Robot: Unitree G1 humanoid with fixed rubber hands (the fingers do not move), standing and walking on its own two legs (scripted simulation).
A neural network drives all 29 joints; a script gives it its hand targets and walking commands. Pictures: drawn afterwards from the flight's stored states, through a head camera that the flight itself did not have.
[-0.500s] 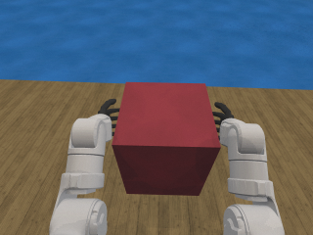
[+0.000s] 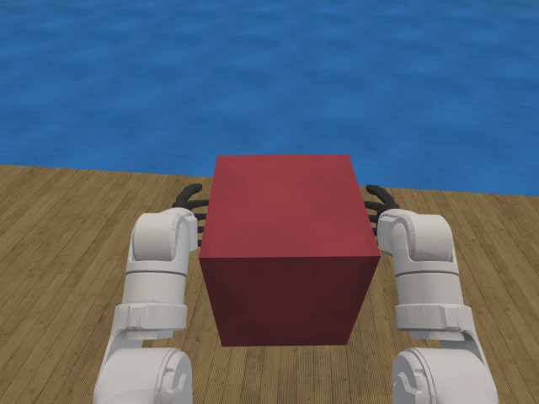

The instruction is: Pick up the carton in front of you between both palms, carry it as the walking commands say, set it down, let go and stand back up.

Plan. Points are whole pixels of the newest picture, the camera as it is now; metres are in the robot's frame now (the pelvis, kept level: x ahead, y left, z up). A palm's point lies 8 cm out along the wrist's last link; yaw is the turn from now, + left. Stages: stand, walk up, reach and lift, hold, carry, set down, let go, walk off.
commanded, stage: carry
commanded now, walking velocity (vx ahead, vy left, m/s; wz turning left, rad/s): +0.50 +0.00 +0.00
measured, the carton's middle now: (283, 253) +0.36 +0.00 +0.03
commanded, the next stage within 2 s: none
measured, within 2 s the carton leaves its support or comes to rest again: neither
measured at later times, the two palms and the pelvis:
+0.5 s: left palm (208, 116) +0.67 +0.17 +0.09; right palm (346, 119) +0.66 -0.13 +0.10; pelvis +0.31 +0.02 -0.04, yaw -2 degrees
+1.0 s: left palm (241, 75) +0.97 +0.13 +0.05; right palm (343, 78) +0.97 -0.17 +0.05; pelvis +0.62 -0.01 -0.08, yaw +0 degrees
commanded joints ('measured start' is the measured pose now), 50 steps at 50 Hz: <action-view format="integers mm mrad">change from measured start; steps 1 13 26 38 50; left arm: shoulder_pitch -801 -672 -763 -685 -564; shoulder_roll -1146 -1113 -1030 -1056 -972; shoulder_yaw -646 -720 -646 -659 -529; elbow -162 -276 -191 -250 18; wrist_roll -488 -526 -485 -406 -327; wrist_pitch -29 -65 16 -1 -18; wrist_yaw -260 -262 -227 -169 -233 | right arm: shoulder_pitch -761 -615 -697 -750 -665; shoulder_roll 1169 1111 1041 1135 1152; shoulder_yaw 585 683 593 654 586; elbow -194 -338 -236 -323 -39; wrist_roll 388 337 377 471 399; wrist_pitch -22 -58 32 16 -13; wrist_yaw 228 169 220 246 268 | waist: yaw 7 82 -65 -92 43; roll -9 -98 44 99 -302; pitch -388 -392 -447 -408 -539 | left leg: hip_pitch -303 -387 564 587 -289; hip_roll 87 58 360 219 -31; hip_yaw -47 83 -457 -147 -28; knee -30 -555 -899 -834 120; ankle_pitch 89 515 542 1090 -112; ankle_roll -3 -9 231 113 -26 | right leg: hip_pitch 466 694 -275 -322 892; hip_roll -349 -192 -71 -91 -481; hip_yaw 534 241 158 66 615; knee -242 -115 713 242 -38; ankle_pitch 42 702 -364 30 766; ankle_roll -110 -5 96 117 -148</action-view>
